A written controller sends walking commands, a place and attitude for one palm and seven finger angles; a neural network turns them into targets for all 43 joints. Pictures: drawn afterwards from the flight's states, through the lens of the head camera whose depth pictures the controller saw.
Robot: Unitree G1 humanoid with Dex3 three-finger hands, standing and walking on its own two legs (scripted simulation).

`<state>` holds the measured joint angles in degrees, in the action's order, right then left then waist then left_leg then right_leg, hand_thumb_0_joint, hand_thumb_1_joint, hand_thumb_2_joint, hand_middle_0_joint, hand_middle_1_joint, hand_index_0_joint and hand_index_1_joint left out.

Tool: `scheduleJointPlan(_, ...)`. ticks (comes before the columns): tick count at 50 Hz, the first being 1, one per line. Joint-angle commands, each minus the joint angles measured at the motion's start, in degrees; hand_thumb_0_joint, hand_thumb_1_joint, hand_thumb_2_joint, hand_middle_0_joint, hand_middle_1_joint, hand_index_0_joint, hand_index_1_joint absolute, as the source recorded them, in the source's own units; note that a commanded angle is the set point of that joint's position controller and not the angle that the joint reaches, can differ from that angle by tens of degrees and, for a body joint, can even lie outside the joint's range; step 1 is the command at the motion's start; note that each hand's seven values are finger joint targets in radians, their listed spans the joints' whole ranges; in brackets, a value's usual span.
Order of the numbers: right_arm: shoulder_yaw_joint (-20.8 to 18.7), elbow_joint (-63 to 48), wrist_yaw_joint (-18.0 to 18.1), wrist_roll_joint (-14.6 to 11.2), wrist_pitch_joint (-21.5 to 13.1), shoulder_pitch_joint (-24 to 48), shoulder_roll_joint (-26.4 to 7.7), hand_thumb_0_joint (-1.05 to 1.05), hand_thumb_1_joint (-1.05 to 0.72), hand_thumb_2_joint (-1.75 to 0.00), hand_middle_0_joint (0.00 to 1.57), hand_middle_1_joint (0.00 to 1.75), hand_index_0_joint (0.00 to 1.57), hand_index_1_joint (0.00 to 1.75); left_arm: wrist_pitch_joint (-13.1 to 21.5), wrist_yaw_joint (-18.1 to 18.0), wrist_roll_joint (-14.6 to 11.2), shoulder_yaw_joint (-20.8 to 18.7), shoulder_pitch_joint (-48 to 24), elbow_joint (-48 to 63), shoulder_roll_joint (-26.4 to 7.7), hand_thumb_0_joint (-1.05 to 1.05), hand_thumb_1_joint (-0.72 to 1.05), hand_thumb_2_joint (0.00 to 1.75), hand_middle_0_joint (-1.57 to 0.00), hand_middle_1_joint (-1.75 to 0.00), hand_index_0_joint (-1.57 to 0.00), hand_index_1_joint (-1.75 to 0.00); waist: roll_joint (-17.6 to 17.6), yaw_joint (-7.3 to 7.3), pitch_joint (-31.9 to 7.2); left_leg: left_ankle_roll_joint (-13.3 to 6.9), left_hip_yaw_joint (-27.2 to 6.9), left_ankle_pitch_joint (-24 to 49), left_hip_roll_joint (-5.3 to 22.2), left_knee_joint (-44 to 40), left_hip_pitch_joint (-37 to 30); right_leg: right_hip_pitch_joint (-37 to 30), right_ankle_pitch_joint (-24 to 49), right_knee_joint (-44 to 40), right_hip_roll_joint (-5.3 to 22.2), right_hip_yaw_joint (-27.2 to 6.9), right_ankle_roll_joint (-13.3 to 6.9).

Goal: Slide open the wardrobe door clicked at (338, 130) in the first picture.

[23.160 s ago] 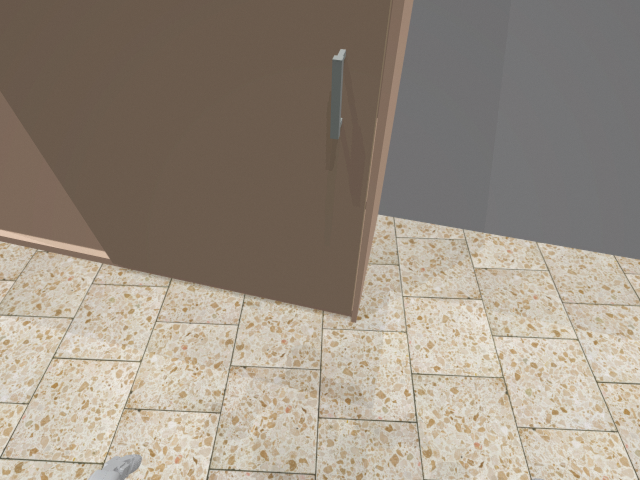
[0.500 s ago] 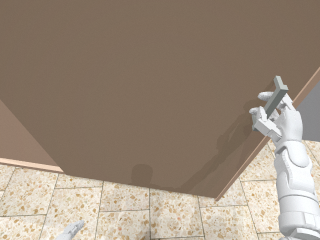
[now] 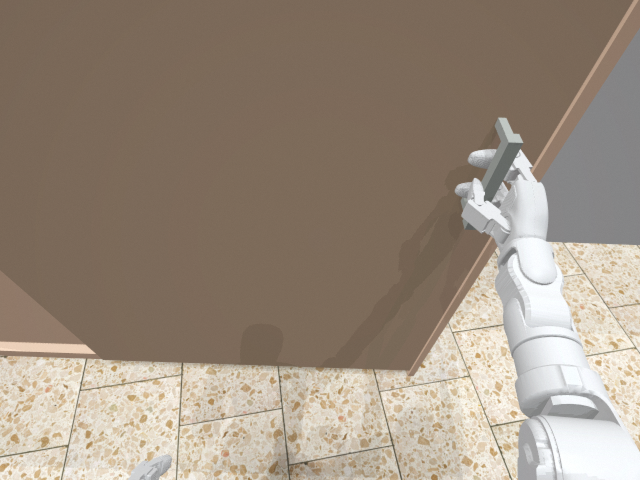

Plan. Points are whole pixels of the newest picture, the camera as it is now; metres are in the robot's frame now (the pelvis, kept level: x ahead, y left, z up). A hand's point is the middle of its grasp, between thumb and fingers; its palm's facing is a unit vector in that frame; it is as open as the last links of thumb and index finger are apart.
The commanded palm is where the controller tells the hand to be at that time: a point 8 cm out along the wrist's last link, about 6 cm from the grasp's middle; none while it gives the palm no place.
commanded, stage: tug the door sideways, standing still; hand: right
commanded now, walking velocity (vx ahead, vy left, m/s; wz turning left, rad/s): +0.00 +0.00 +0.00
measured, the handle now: (485, 177) +0.49 -0.18 +0.12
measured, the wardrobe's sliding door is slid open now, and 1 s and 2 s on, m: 0.00 0.01 0.19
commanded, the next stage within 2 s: step sideways, sliding the door along in 0.40 s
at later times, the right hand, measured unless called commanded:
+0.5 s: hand (463, 207) +0.43 -0.14 +0.12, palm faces +0.07 +1.00 -0.01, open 5.6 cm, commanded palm +0.41 -0.18 +0.12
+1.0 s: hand (453, 198) +0.45 -0.13 +0.12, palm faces +0.33 +0.94 -0.13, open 5.8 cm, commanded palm +0.41 -0.10 +0.12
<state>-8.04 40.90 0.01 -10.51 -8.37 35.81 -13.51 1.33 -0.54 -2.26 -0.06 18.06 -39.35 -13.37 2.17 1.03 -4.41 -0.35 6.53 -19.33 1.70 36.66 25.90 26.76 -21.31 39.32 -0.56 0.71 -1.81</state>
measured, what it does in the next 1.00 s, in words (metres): shifts its weight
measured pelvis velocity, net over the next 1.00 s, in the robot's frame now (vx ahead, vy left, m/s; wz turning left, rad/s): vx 0.01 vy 0.09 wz -0.06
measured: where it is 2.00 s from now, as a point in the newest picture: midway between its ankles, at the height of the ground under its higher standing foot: outside the picture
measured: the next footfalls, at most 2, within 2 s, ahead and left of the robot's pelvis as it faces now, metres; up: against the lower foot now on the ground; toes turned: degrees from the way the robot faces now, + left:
left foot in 1.50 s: +0.21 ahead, +0.34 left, +0.00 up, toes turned +2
right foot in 1.74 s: +0.14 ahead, +0.11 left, +0.00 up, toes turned -14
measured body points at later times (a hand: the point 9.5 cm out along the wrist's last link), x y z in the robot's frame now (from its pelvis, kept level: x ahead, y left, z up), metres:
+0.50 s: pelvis +0.00 +0.00 +0.00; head +0.04 +0.01 +0.44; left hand +0.10 +0.25 -0.13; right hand +0.42 -0.19 +0.12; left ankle -0.01 +0.12 -0.72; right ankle -0.02 -0.09 -0.72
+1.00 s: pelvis +0.01 +0.09 +0.00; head +0.08 +0.10 +0.45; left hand +0.14 +0.32 -0.13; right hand +0.42 -0.18 +0.13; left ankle +0.03 +0.14 -0.72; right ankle -0.03 -0.05 -0.67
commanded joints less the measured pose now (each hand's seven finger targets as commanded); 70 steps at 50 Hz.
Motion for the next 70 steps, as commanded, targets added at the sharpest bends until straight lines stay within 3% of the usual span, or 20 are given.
scheduleJointPlan(1, 14.2, -14.7, -5.7, 1.6, -6.0, 30.0, 9.8, 0.00, -0.90, -0.90, 0.45, 1.40, 0.45, 1.40, 3.0, -0.5, 0.0, -2.7, 1.4, 5.0, -8.2, 0.00, 0.90, 0.90, -0.20, -0.30, -0.20, -0.30, 1.6, 6.72, -19.7, -1.3, -1.9, 16.8, -2.5, -1.4, 3.5, -20.8, 29.4, -2.4, 3.1, -6.7, 2.7)
scheduleJointPlan(24, 15.1, -12.0, -5.5, 1.2, -6.1, 30.5, 11.3, 0.00, -0.90, -0.90, 0.45, 1.40, 0.45, 1.40, 4.3, 0.3, -0.1, -2.5, 1.9, 4.5, -8.2, 0.00, 0.90, 0.90, -0.20, -0.30, -0.20, -0.30, 0.3, 6.63, -19.3, -1.3, -1.7, 18.7, -2.7, -0.4, 3.4, -19.3, 29.8, -1.5, 2.1, -6.2, 2.2)
scheduleJointPlan(25, 13.4, -12.6, -5.1, 1.3, -6.3, 35.1, 8.4, 0.00, -0.90, -0.90, 0.45, 1.40, 0.45, 1.40, 4.1, 0.0, -0.2, -2.5, 2.1, 4.0, -8.7, 0.00, 0.90, 0.90, -0.20, -0.30, -0.20, -0.30, 0.2, 7.27, -19.0, -1.3, -2.0, 18.5, -2.6, -0.7, 3.4, -18.9, 28.0, -1.7, 2.1, -6.1, 2.1)
scheduleJointPlan(26, -8.6, -13.1, 1.5, 6.4, -6.4, 38.2, -24.8, 0.00, -0.90, -0.90, 0.45, 1.40, 0.45, 1.40, 2.3, -2.8, -0.7, -2.7, -0.7, 4.7, -10.8, 0.00, 0.90, 0.90, -0.20, -0.30, -0.20, -0.30, 1.3, 0.58, -16.5, -1.3, -5.4, 13.5, 1.4, -3.2, -6.3, -12.8, 19.9, -4.2, 5.4, -6.8, -1.4)
scheduleJointPlan(27, -4.7, -13.9, 3.1, 6.8, -6.4, 38.5, -21.0, 0.00, -0.90, -0.90, 0.45, 1.40, 0.45, 1.40, 1.7, -3.9, -0.4, -1.7, -1.2, 5.1, -9.7, 0.00, 0.90, 0.90, -0.20, -0.30, -0.20, -0.30, -0.3, 1.64, -14.4, -1.3, -4.9, 14.2, 1.7, -4.9, -8.7, -11.6, 15.4, -7.2, 4.7, -5.6, -1.3)
scheduleJointPlan(28, 1.3, -12.3, 3.1, 6.1, -5.8, 34.8, -10.7, 0.00, -0.90, -0.90, 0.45, 1.40, 0.45, 1.40, 1.8, -4.2, -0.6, -1.6, -2.2, 5.5, -7.8, 0.00, 0.90, 0.90, -0.20, -0.30, -0.20, -0.30, -2.0, 2.37, -14.5, -0.7, -4.0, 16.0, 1.6, -3.6, -9.4, -12.3, 15.4, -7.3, 5.0, -4.8, -1.5)
scheduleJointPlan(30, 6.6, -12.7, 2.5, 5.5, -4.3, 30.8, -3.7, 0.00, -0.90, -0.90, 0.45, 1.40, 0.45, 1.40, 1.6, -4.9, -0.6, -1.4, -3.9, 7.2, -7.3, 0.00, 0.90, 0.90, -0.20, -0.30, -0.20, -0.30, 2.3, 2.59, -15.0, -0.5, -3.0, 13.9, 0.2, 1.1, -7.3, -16.9, 19.6, -7.5, 9.1, -8.5, -2.7)
scheduleJointPlan(34, 5.6, -12.6, 3.1, 4.8, -3.0, 33.5, -5.7, 0.00, -0.90, -0.90, 0.45, 1.40, 0.45, 1.40, 0.6, -5.3, 0.3, -2.2, -4.0, 6.8, -8.2, 0.00, 0.90, 0.90, -0.20, -0.30, -0.20, -0.30, 8.5, 2.88, -12.9, -0.6, -5.0, -7.7, -2.2, 13.1, 7.5, -34.1, 40.0, -10.2, 19.3, -20.6, -8.4)
scheduleJointPlan(38, 6.7, -12.8, 3.5, 4.0, -1.8, 33.2, -3.9, 0.00, -0.90, -0.90, 0.45, 1.40, 0.45, 1.40, -0.4, -5.0, 0.0, -1.6, -6.4, 7.2, -7.9, 0.00, 0.90, 0.90, -0.20, -0.30, -0.20, -0.30, 5.1, 2.13, -9.5, -1.2, -5.7, -8.3, -1.6, 13.3, 6.9, -33.8, 42.2, -9.1, 21.1, -17.8, -9.7)
scheduleJointPlan(43, 9.8, -13.3, 2.9, 4.1, -1.3, 31.9, -0.1, 0.00, -0.90, -0.90, 0.45, 1.40, 0.45, 1.40, -0.2, -4.4, -1.0, -1.9, -7.8, 8.0, -8.4, 0.00, 0.90, 0.90, -0.20, -0.30, -0.20, -0.30, 3.9, 1.27, -10.4, -2.1, -2.8, 9.8, -2.1, -7.2, -17.2, -21.2, 34.3, -1.3, 15.4, -4.6, -4.0)
scheduleJointPlan(45, 10.9, -16.3, 3.1, 5.1, -1.4, 32.0, 0.2, 0.00, -0.90, -0.90, 0.45, 1.40, 0.45, 1.40, 0.3, -4.3, -1.6, -2.0, -7.4, 8.2, -6.8, 0.00, 0.90, 0.90, -0.20, -0.30, -0.20, -0.30, -9.7, 1.81, -14.1, -6.7, -14.9, 32.7, 8.2, -11.6, -30.3, -9.6, 19.9, 12.1, 7.1, 1.4, -0.2)
scheduleJointPlan(47, 12.1, -12.8, 3.3, 5.2, 0.4, 28.0, 2.1, 0.00, -0.90, -0.90, 0.45, 1.40, 0.45, 1.40, 0.9, -4.4, -2.2, -2.9, -8.3, 8.1, -6.3, 0.00, 0.90, 0.90, -0.20, -0.30, -0.20, -0.30, -20.4, 0.66, -11.0, -11.5, -25.2, 47.0, 15.5, -13.4, -33.3, 1.1, -12.4, 25.8, 0.3, -1.0, 2.0)
scheduleJointPlan(49, 13.3, -16.9, 3.8, 5.0, -0.7, 32.0, 3.5, 0.00, -0.90, -0.90, 0.45, 1.40, 0.45, 1.40, 2.0, -4.2, -1.5, -2.3, -9.5, 7.3, -5.6, 0.00, 0.90, 0.90, -0.20, -0.30, -0.20, -0.30, -10.9, 0.25, -6.8, -10.5, -21.2, 49.4, 15.7, -11.2, -30.3, 1.6, -12.4, 25.4, 3.1, -2.0, 1.6)
scheduleJointPlan(51, 16.6, -22.3, 4.2, 5.7, -2.6, 32.5, 8.1, 0.00, -0.90, -0.90, 0.45, 1.40, 0.45, 1.40, 2.9, -4.0, -0.8, -1.6, -9.5, 6.9, -4.1, 0.00, 0.90, 0.90, -0.20, -0.30, -0.20, -0.30, -5.1, 1.60, -7.0, -9.9, -14.5, 52.1, 13.4, -7.8, -31.0, -2.0, -7.5, 8.6, 4.3, 0.1, 1.6)
scheduleJointPlan(54, 16.0, -28.1, 4.3, 5.2, -4.5, 30.4, 5.8, 0.00, -0.90, -0.90, 0.45, 1.40, 0.45, 1.40, 2.5, -4.5, -0.4, -3.2, -8.4, 7.1, -5.8, 0.00, 0.90, 0.90, -0.20, -0.30, -0.20, -0.30, -1.7, 2.55, -12.5, -4.8, -8.3, 41.2, 8.1, 3.8, -21.9, -23.7, 23.3, -18.0, 8.1, 2.0, 1.4)
scheduleJointPlan(56, 18.4, -34.1, 3.7, 3.5, -5.0, 31.8, 8.7, 0.00, -0.90, -0.90, 0.45, 1.40, 0.45, 1.40, 2.2, -2.9, -0.9, -4.4, -8.8, 9.1, -7.3, 0.00, 0.90, 0.90, -0.20, -0.30, -0.20, -0.30, 12.9, 1.14, -19.1, 0.5, -9.3, -10.1, 0.1, 24.6, 5.0, -49.0, 70.2, -10.9, 31.5, -22.0, -11.0)
scheduleJointPlan(57, 18.1, -30.3, 3.7, 3.8, -4.8, 30.4, 10.0, 0.00, -0.90, -0.90, 0.45, 1.40, 0.45, 1.40, 1.7, -1.5, -0.9, -4.1, -10.2, 9.3, -7.6, 0.00, 0.90, 0.90, -0.20, -0.30, -0.20, -0.30, 8.9, 1.07, -18.7, -1.2, -13.7, -13.7, 0.5, 33.8, 7.0, -49.2, 65.9, -9.8, 33.4, -20.3, -12.4)
scheduleJointPlan(58, 18.1, -30.8, 3.7, 4.6, -4.4, 28.9, 9.9, 0.00, -0.90, -0.90, 0.45, 1.40, 0.45, 1.40, 1.5, -1.3, -0.4, -4.1, -10.6, 9.5, -6.9, 0.00, 0.90, 0.90, -0.20, -0.30, -0.20, -0.30, 3.4, 1.81, -16.1, -0.8, -13.2, -12.5, -0.3, 36.6, 9.4, -46.3, 61.9, -9.8, 32.4, -17.9, -11.6)
scheduleJointPlan(61, 16.5, -39.9, 4.0, 5.1, -4.0, 32.1, 6.8, 0.00, -0.90, -0.90, 0.45, 1.40, 0.45, 1.40, 0.9, -1.2, -0.3, -5.1, -11.0, 9.5, -7.5, 0.00, 0.90, 0.90, -0.20, -0.30, -0.20, -0.30, 2.2, 2.72, -13.7, 0.4, -9.2, -8.2, 1.2, 32.5, 13.4, -47.7, 55.1, -8.3, 27.8, -9.9, -9.0)
scheduleJointPlan(70, 13.8, -44.1, 4.7, 5.7, -1.9, 21.8, 3.2, 0.00, -0.90, -0.90, 0.45, 1.40, 0.45, 1.40, 3.1, -0.6, -0.4, -4.4, -12.7, 12.9, -6.5, 0.00, 0.90, 0.90, -0.20, -0.30, -0.20, -0.30, 20.4, 2.49, -9.8, 1.2, 1.1, -0.5, -1.3, 8.0, 0.7, -44.6, 66.3, -4.3, 21.7, 4.0, -1.5)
